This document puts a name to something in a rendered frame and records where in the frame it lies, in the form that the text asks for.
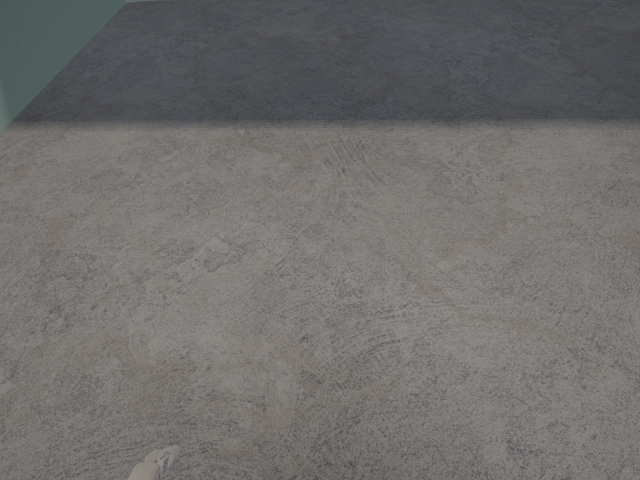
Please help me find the robot left hand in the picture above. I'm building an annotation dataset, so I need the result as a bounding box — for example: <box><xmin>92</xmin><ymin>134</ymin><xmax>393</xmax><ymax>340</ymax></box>
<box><xmin>127</xmin><ymin>446</ymin><xmax>181</xmax><ymax>480</ymax></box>

